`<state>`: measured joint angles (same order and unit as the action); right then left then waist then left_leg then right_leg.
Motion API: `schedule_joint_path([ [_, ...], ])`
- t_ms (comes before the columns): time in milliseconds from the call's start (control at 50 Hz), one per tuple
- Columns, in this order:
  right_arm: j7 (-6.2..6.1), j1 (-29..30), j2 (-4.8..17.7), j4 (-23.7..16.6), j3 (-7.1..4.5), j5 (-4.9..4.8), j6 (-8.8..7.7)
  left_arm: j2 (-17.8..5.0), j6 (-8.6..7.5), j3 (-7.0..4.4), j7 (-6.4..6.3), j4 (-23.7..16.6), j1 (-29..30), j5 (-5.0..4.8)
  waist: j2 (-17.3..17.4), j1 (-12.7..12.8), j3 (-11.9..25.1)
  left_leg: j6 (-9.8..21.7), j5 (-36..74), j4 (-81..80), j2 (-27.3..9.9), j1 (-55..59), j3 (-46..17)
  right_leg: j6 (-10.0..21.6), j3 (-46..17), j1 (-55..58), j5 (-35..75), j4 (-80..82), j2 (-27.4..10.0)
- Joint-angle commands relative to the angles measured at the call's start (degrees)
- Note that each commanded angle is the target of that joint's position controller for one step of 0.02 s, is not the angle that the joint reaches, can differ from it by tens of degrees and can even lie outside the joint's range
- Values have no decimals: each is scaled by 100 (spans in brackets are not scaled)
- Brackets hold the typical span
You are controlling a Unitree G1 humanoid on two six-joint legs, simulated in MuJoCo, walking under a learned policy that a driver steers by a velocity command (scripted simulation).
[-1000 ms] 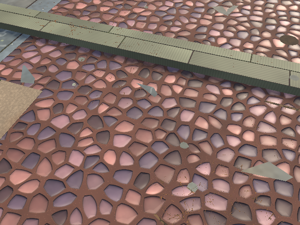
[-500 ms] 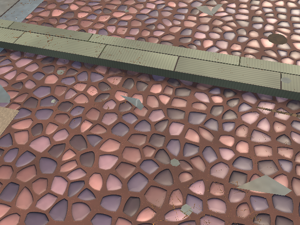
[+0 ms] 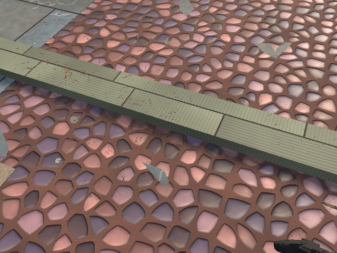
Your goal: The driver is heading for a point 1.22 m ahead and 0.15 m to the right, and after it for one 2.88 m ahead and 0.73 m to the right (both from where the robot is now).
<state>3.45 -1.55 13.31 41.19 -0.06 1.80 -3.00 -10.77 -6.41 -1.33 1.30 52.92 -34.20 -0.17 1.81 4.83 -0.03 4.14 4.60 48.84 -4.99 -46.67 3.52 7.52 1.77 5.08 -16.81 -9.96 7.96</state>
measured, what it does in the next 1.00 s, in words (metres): walks ahead: left foot, then right foot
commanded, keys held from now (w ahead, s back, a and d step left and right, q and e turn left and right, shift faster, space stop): w+shift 0.82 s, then w+e+shift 0.18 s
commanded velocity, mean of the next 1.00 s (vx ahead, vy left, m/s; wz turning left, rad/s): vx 1.00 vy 0.00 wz -0.06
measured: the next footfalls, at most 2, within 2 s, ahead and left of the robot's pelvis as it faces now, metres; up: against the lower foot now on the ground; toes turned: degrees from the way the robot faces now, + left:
left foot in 0.16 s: +0.35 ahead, +0.05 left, +0.00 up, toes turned +2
right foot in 0.60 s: +0.80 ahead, -0.14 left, +0.00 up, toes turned -3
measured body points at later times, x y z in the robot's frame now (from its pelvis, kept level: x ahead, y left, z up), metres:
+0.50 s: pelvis +0.48 -0.02 -0.01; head +0.51 -0.03 +0.44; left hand +0.73 +0.18 -0.07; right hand +0.36 -0.26 -0.14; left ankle +0.31 +0.05 -0.74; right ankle +0.72 -0.17 -0.68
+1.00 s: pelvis +0.98 -0.05 -0.01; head +1.02 -0.05 +0.44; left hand +0.86 +0.18 -0.14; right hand +1.25 -0.24 -0.06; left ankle +1.20 +0.05 -0.67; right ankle +0.77 -0.13 -0.73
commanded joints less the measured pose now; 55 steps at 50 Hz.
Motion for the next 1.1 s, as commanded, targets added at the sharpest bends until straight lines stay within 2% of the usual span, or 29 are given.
schedule_joint_path([
  [20, 29, 1005, 137, -510, 66, -69, -115, -756, -126, -89, -95, -123, -209, -20, -312, -82, -758, 145, 513, -1201, 359, 805, 481, -237, -483, -589, 4308, 813, -1385],
  [100, -130, 549, 560, -349, -37, -76, -112, -1191, -39, -118, -274, 79, -101, 107, -829, -525, -69, 424, -300, -1706, 1071, 1987, 640, -402, -293, 620, 8110, -477, -1718],
  [140, -293, -1240, 1019, 220, -244, -108, -104, -1422, 114, -193, -365, 110, 215, 247, -924, -1346, 730, 618, -909, -1921, 1131, 3644, 376, -409, -306, 511, 8432, -2720, -1856],
  [160, -401, -2511, 1215, 577, -371, -60, -92, -1483, 148, -228, -356, -5, 734, 254, -840, -2015, 1150, 881, -1249, -2027, 648, 5152, -74, -341, -203, -542, 7305, -4449, -1721],
  [180, -478, -3237, 1508, 735, -482, 41, -61, -866, 57, -99, -280, -229, 1001, 313, 220, -1981, 1589, 1077, -2388, -1514, -626, 6407, -1458, -106, -92, -2123, 2136, -6596, -914],
  [200, -395, -2706, 1426, 704, -479, 161, -69, -495, -33, -31, -150, -413, 241, -91, 1348, -1053, 1791, 2003, -3423, -2647, -1746, 7503, -4933, -238, -718, -4586, -1128, -8104, -122],
  [220, -310, -2201, 1024, 654, -490, 15, -103, -895, -68, -43, -185, -477, 910, 12, 223, -1129, 926, 1789, -3799, -3293, -1426, 6685, -4411, 23, -876, -5082, -257, -7639, -709],
  [260, -251, -1851, 433, 799, -376, 55, -213, -798, -50, -26, -111, -612, 1556, 90, -599, -711, -151, 1487, -2811, -3730, -1066, 4917, -3155, 7, -802, -4733, 140, -7016, -1038],
  [300, -305, -1872, 278, 979, -280, 21, -323, -499, 137, 57, 45, -679, 1472, 273, -375, -247, -398, 1170, -2676, -4034, -636, 3898, -2413, -157, -779, -4354, 128, -6557, -1284],
  [380, -231, -2157, 588, 1143, -312, -144, -517, -527, 196, 158, 167, -1314, 2859, 332, -222, -305, -1051, 984, -1314, -4726, -175, 3074, -1304, -420, -212, -4749, 1074, -5009, -1638],
  [420, -193, -2310, 532, 1182, -287, -225, -585, -474, 137, 230, 242, -1460, 3404, 252, -361, -440, -1072, 705, 92, -4797, 226, 2729, -629, -378, 207, -3869, 2196, -3624, -1447],
  [440, -203, -2473, 719, 1214, -317, -279, -634, -336, 110, 291, 286, -1543, 3617, 199, -155, -530, -1002, 657, 482, -5040, 58, 2615, -668, -298, 315, -3261, 2719, -3124, -1361],
  [500, -236, -2844, 962, 1384, -330, -267, -614, -604, 115, 240, 223, -1556, 3950, 158, -97, -699, -829, 484, 2373, -4877, -120, 4156, -422, -130, 563, -3198, 3020, -2332, -1024],
  [560, -399, -2866, 1318, 1480, -370, -47, -435, -1058, 120, 56, 40, -1268, 2794, 244, 570, -19, 238, 351, 5145, -2777, -460, 5243, -309, 103, 513, -1990, 1616, -2338, -452],
  [600, -472, -2408, 1336, 1398, -388, 40, -317, -1631, 168, -235, -178, -557, 529, 288, 551, 1051, 1157, 299, 3805, 351, -210, 3930, -194, 285, 62, 489, 678, -2335, -844],
  [620, -403, -2664, 418, 1163, -213, -18, -370, -2153, 174, -385, -247, -454, 140, 442, -963, 627, 1672, 243, -1375, 2895, 553, 2146, -199, 562, -1933, 1775, -278, -2385, -2430],
  [640, -355, -3224, 411, 1004, -191, -383, -464, -2110, 185, -421, -132, -468, 309, 399, -1820, 225, 2539, 262, -3190, 4183, 1072, 792, -1006, 1228, -4955, 2470, -726, -1104, -3282],
  [660, -405, -2382, 695, 861, -222, -292, -462, -1643, 155, -400, -68, -462, 938, 281, -868, 114, 1520, 363, -2387, 3908, 499, 317, -1006, 973, -4165, 1679, -1018, -757, -2799],
  [700, -324, -1659, 564, 693, -183, -138, -413, -967, 68, -266, -28, -327, 1388, 273, 51, -195, 332, 302, -1912, 3222, 155, 522, -887, 715, -2689, -108, -101, -493, -2346],
  [760, -129, -1655, 178, 533, -88, 87, -142, -637, -41, -141, -76, -3, 1213, 148, -320, -702, -201, 94, -2039, 2856, -138, 761, -811, 562, -1834, -1408, 266, 40, -1993],
  [840, -87, -156, 183, -194, 19, 125, -81, -728, -154, -129, -29, 175, 832, 85, -475, -597, -819, -59, -1456, 2050, -352, -201, -175, 528, -949, -1674, 1896, 586, -1584],
  [900, -95, 687, 181, -704, 151, 120, -108, -864, -150, -145, -105, 212, 538, 29, -233, -511, -887, -75, -1074, 1121, -313, -119, -30, 572, -944, -1497, 2717, 884, -1559],
  [940, -51, 990, 61, -831, 247, 17, -67, -1120, -84, -158, -113, 136, 508, -22, -100, -408, -882, 35, -1019, 96, 107, 1275, 469, 656, -899, -1871, 3595, 1503, -1709],
  [980, -141, 105, 407, -662, 95, 30, -111, -1470, -105, -187, -83, 154, 508, 20, -548, -925, -50, 192, -1566, 239, 704, 2555, 600, 542, -572, -1203, 7444, 38, -1733],
  [1000, -250, -1164, 664, -343, -42, -41, -153, -1677, -100, -247, -71, 179, 537, 108, -747, -1496, 708, 242, -1890, 51, 928, 3795, 364, 404, -596, -1142, 7884, -1429, -1734],
  [1020, -372, -2450, 949, 5, -207, -67, -158, -1740, -86, -293, -58, 107, 850, 119, -736, -2206, 1375, 312, -1951, -543, 588, 5083, -219, 197, -651, -1594, 6855, -3212, -1581],
  [1040, -438, -3008, 1773, 144, -499, 153, -190, -980, -116, -176, -28, -209, 468, -35, 484, -1891, 2381, 504, -4616, -1537, -1044, 6254, -2466, 23, -431, -2728, 4071, -5555, -906],
  [1060, -348, -2790, 1859, 169, -553, 133, -159, -725, -123, -154, 17, -483, 576, -168, 1563, -1492, 2888, 604, -5735, -3217, -1941, 6480, -5239, 45, -823, -3673, 236, -7114, -330],
  [1100, -297, -1572, 912, 128, -431, 77, -182, -797, 7, -201, -80, -645, 1114, 12, 162, -937, 1001, 657, -5175, -3261, -1897, 4916, -4109, 110, -642, -4605, 623, -7957, -1013],
])
Over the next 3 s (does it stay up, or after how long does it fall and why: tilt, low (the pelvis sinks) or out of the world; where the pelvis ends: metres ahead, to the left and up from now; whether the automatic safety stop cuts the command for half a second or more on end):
stays up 2.76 -0.61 0.06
